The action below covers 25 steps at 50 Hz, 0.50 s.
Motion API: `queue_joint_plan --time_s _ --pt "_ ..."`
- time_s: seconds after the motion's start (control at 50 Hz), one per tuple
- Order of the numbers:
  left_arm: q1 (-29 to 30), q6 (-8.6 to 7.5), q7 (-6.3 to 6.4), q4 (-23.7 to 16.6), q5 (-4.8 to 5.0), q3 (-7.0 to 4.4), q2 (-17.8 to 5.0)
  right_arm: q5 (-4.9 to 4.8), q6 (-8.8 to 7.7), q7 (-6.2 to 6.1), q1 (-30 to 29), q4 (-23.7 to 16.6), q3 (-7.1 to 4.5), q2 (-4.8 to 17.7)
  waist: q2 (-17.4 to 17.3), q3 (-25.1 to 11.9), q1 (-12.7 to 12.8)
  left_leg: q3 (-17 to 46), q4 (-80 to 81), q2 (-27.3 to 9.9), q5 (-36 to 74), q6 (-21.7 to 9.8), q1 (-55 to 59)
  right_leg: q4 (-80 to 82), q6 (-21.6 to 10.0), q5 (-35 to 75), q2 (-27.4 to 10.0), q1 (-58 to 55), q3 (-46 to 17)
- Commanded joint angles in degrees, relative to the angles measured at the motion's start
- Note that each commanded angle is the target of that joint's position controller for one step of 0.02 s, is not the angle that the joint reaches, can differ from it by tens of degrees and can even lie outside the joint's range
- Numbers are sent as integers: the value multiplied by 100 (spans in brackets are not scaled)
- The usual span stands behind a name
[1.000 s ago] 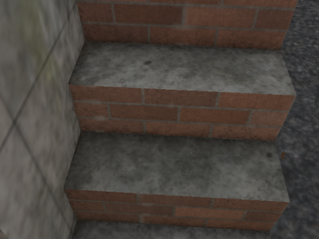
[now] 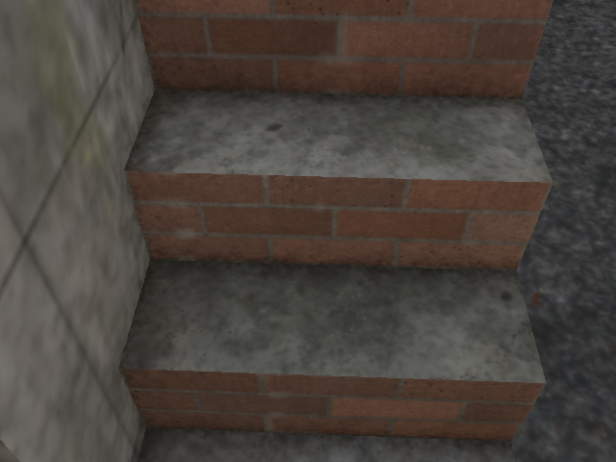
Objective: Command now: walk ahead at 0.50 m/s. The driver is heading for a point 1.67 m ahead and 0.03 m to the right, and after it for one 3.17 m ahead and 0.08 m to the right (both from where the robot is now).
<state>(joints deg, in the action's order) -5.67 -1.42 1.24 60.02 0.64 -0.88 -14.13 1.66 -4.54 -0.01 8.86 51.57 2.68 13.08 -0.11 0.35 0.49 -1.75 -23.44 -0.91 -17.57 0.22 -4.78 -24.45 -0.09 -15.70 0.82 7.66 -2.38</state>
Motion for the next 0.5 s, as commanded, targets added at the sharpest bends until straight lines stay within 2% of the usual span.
queue_joint_plan --time_s 0.02,0.44,0.46,0.5 --pt "246 -52 16 -269 -3 -103 -691 -1 -71 -12 -182 -322 -112 587 -37 -241 -3 183 325 -197 1628 -42 -213 212 -315 2184 -290 -288 -263" --pt "415 -40 8 -283 -27 -59 -773 14 -49 -4 -237 -256 -64 695 -38 -291 -12 239 597 -263 1677 2 -115 434 -219 2197 -357 -344 -287" --pt "406 -34 6 -260 -49 -44 -755 38 -50 2 -229 -237 -43 663 -19 -218 -7 248 637 -288 1943 52 -148 521 -183 2499 -410 -350 -341" --pt "300 -21 8 -197 -64 -66 -848 42 -54 11 -112 -183 -51 758 -5 -284 -17 244 641 -335 2522 125 -44 547 -130 3034 -460 -492 -354"
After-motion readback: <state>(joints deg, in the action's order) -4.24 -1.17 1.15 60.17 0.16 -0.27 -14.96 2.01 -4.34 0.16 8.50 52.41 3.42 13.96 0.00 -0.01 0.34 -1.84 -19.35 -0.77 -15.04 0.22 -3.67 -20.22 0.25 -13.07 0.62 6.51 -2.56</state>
